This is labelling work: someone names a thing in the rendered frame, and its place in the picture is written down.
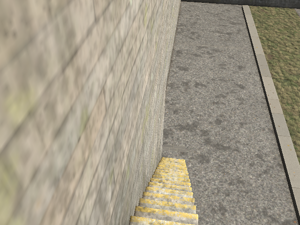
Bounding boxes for stairs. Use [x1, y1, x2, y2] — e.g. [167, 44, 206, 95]
[128, 157, 199, 225]

